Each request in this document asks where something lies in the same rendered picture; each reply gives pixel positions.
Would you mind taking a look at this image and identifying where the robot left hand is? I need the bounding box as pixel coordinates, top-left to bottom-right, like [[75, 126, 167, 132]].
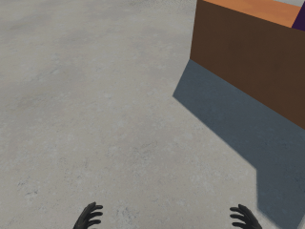
[[72, 202, 103, 229]]

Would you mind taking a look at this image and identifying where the robot right hand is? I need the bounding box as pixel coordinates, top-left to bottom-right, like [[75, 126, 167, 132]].
[[230, 204, 262, 229]]

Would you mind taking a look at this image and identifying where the carton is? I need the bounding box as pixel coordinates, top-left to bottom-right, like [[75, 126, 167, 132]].
[[292, 1, 305, 31]]

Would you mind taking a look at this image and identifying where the pedestal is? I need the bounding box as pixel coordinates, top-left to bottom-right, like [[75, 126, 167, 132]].
[[190, 0, 305, 130]]

